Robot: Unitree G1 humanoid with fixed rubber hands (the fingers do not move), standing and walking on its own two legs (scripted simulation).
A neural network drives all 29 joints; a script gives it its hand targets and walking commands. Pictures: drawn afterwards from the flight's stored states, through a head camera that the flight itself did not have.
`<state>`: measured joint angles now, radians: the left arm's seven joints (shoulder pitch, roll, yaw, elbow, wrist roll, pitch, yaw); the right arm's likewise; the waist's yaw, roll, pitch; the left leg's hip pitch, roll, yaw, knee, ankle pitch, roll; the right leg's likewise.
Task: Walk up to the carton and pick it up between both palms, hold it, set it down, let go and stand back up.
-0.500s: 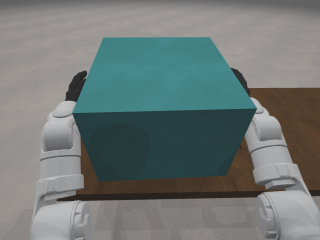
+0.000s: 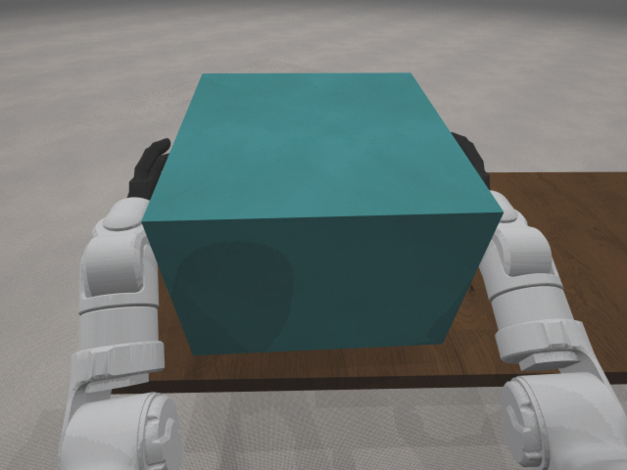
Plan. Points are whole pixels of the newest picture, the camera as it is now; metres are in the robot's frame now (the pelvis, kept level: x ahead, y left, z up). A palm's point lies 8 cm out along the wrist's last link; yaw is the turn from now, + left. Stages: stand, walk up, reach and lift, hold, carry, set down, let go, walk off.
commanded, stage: hold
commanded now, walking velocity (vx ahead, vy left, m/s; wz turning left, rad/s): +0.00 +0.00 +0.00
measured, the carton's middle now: (313, 198) +0.40 -0.01 +0.21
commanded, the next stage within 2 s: set down in 0.68 s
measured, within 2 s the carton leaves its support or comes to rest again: neither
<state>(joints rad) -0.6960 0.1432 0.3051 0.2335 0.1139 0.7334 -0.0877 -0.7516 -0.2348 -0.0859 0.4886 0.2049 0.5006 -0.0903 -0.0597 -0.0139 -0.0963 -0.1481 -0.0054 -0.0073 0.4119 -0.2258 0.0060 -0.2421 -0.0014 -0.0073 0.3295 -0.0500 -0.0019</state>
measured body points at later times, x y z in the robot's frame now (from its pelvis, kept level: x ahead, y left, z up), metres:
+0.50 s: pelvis +0.00 +0.00 +0.00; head -0.05 +0.01 +0.45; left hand +0.39 +0.18 +0.23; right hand +0.39 -0.20 +0.23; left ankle +0.00 +0.12 -0.74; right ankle +0.08 -0.12 -0.74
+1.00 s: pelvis +0.00 +0.00 +0.00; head -0.05 +0.01 +0.45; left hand +0.40 +0.19 +0.23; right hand +0.39 -0.20 +0.23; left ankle +0.00 +0.12 -0.74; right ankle +0.08 -0.12 -0.74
